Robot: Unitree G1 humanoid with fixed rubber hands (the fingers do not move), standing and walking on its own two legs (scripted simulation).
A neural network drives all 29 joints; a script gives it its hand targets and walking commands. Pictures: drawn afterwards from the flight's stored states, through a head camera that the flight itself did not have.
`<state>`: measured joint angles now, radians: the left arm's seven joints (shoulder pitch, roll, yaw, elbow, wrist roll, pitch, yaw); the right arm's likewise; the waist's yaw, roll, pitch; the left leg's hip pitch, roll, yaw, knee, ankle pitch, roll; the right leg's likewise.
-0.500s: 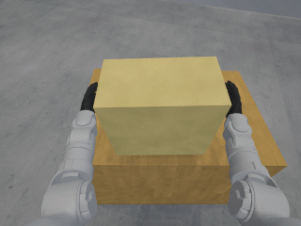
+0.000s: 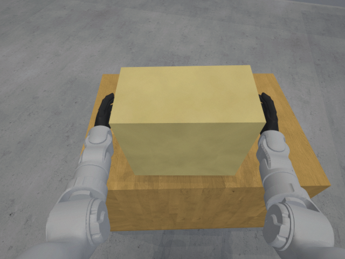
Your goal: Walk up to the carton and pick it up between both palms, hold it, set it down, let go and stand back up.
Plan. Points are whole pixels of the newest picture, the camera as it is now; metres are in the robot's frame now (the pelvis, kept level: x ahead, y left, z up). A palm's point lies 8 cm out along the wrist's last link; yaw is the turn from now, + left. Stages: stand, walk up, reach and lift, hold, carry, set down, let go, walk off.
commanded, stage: set down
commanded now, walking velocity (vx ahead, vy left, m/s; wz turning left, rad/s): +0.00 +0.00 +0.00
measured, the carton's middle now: (184, 127) +0.43 -0.02 +0.01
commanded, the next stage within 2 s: none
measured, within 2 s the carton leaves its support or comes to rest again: rests again in 0.74 s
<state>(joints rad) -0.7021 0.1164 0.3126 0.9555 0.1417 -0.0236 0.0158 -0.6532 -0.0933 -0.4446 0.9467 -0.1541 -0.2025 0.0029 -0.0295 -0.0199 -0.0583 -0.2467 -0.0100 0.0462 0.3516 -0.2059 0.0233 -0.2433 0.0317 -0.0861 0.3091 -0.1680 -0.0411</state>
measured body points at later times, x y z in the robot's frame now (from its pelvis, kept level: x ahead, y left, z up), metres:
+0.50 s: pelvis +0.00 +0.00 +0.00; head +0.06 +0.00 +0.44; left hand +0.44 +0.17 +0.04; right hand +0.41 -0.23 +0.04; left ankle -0.02 +0.10 -0.75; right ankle -0.01 -0.09 -0.75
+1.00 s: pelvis +0.00 +0.00 -0.01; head +0.10 -0.01 +0.42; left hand +0.46 +0.17 +0.01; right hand +0.43 -0.23 +0.01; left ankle -0.02 +0.10 -0.75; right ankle -0.01 -0.09 -0.75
